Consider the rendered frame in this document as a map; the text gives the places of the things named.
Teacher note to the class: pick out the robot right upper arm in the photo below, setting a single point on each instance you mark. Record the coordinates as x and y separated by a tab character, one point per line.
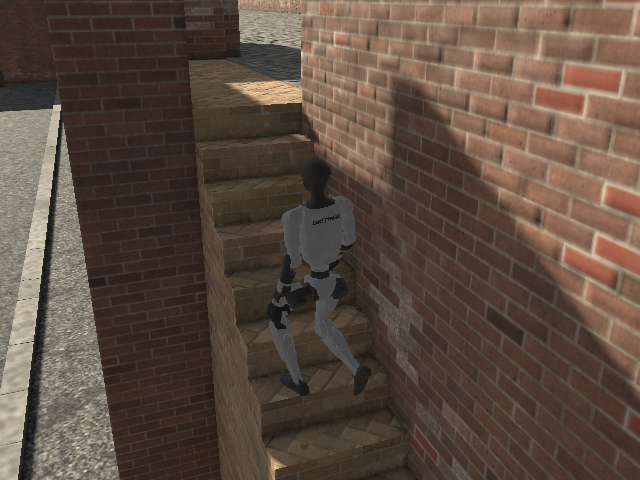
348	223

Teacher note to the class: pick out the robot left upper arm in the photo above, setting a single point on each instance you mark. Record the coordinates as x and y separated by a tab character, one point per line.
290	221

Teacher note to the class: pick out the left robot hand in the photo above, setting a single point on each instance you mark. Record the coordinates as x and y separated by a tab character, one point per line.
275	314

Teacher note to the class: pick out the left robot forearm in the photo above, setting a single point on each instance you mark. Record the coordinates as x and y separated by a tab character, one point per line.
285	282

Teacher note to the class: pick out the right robot forearm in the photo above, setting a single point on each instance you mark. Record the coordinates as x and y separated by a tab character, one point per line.
343	249

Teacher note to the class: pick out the humanoid robot torso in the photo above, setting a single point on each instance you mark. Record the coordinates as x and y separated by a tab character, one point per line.
320	236

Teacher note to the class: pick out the left robot thigh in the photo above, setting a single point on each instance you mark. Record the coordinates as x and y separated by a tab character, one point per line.
297	297

